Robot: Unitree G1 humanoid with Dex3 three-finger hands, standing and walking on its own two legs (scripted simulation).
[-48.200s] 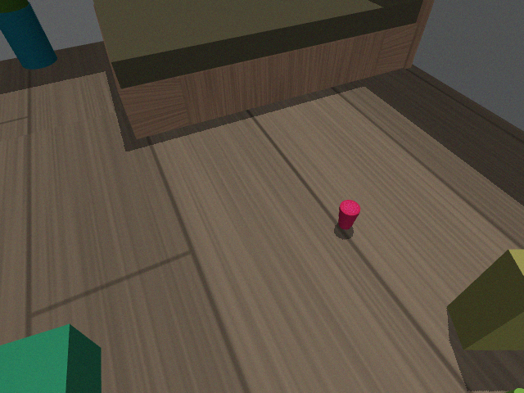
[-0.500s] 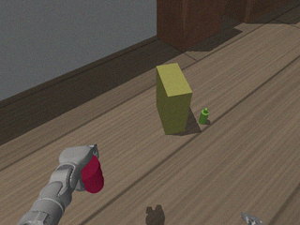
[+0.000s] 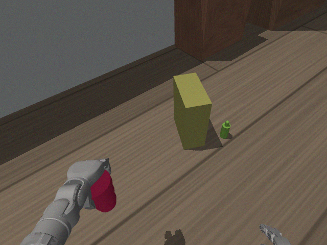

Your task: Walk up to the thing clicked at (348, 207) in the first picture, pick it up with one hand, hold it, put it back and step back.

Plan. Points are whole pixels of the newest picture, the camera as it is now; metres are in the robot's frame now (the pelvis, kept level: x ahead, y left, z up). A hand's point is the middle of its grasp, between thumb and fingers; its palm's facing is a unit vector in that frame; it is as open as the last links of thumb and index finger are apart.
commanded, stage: hold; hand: left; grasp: from above
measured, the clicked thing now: (101, 193) +0.30 +0.21 -0.11
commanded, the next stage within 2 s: crouch in 0.78 s
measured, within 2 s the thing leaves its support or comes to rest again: neither
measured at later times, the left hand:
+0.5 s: hand (90, 188) +0.28 +0.22 -0.04, palm faces -0.48 -0.05 -0.88, open 11.5 cm
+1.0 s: hand (92, 186) +0.29 +0.22 -0.04, palm faces -0.48 -0.06 -0.87, open 11.5 cm
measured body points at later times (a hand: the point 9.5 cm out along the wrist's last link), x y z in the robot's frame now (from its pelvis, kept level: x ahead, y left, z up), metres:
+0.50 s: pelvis +0.00 +0.00 +0.00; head +0.00 -0.03 +0.45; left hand +0.31 +0.22 +0.01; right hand +0.15 -0.26 -0.11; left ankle +0.02 +0.12 -0.73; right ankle +0.02 -0.14 -0.73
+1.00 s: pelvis +0.01 -0.01 +0.00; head +0.02 -0.03 +0.45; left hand +0.31 +0.22 +0.01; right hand +0.15 -0.26 -0.11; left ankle +0.02 +0.12 -0.73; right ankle +0.02 -0.14 -0.73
